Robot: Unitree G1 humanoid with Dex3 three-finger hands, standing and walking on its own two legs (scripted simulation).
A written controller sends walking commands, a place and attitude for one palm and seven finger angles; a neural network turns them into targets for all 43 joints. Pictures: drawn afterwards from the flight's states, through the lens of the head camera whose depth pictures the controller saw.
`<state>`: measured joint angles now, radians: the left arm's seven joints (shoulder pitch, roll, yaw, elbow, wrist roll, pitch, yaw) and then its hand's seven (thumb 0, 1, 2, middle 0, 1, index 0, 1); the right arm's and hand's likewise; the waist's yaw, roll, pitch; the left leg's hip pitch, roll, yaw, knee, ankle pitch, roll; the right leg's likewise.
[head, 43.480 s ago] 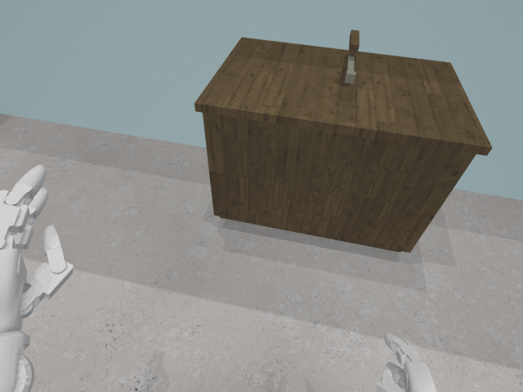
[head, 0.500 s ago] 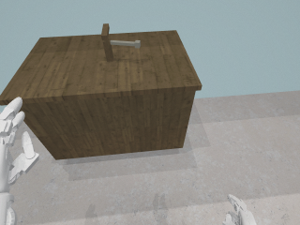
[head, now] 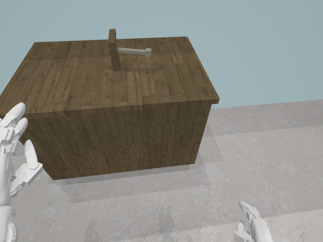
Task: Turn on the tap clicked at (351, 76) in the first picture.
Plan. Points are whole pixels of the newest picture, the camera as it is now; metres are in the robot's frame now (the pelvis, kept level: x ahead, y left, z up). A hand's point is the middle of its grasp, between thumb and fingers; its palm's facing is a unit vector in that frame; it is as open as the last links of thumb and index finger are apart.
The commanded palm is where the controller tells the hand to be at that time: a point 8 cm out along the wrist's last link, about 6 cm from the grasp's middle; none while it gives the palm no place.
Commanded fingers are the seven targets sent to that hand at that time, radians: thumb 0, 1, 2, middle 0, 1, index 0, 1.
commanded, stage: stop stepping back and stand still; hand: left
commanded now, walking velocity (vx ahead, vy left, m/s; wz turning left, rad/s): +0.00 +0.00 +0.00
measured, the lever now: (148, 52) +0.87 +0.12 +0.03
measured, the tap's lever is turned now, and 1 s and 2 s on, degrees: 75 75 75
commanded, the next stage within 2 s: stand and check the lever's angle in 0.24 s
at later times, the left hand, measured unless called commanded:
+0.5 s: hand (36, 162) +0.22 +0.25 +0.16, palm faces +0.40 -0.85 -0.35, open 7.4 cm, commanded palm +0.17 +0.29 +0.17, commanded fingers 0.00 0.90 0.90 -0.20 -0.30 -0.20 -0.30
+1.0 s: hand (40, 164) +0.21 +0.24 +0.16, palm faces +0.40 -0.84 -0.37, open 7.4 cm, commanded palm +0.16 +0.28 +0.17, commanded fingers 0.00 0.90 0.90 -0.20 -0.30 -0.20 -0.30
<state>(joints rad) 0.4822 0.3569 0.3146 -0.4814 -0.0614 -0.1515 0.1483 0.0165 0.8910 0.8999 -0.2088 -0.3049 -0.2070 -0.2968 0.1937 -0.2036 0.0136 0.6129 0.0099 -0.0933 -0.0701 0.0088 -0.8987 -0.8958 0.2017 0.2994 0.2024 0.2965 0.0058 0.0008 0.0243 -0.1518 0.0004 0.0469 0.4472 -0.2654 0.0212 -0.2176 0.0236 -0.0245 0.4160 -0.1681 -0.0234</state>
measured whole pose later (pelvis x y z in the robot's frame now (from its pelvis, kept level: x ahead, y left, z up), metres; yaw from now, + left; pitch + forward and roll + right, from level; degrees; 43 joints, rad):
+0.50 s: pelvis +0.01 +0.01 +0.00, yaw +0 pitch -1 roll -1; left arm 0.47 0.34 0.31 -0.45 -0.06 -0.15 0.15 0.02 0.89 0.90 -0.21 -0.30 -0.21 -0.30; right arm 0.19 -0.20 0.02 0.61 0.01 -0.07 -0.08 0.01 -0.90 -0.90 0.20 0.30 0.20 0.30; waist 0.01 0.01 0.01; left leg -0.14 -0.01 0.05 0.42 -0.26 0.03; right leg -0.21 0.02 -0.02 0.39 -0.16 -0.01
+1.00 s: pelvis +0.00 +0.00 +0.00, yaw +0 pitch -1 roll -1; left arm 0.47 0.34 0.30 -0.44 -0.06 -0.14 0.15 0.02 0.89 0.90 -0.21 -0.30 -0.21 -0.30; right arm 0.20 -0.22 0.01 0.62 0.01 -0.07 -0.08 0.01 -0.90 -0.90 0.20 0.30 0.20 0.30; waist 0.01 0.03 0.01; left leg -0.15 0.00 0.05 0.42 -0.25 0.02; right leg -0.21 0.03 -0.02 0.38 -0.15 -0.02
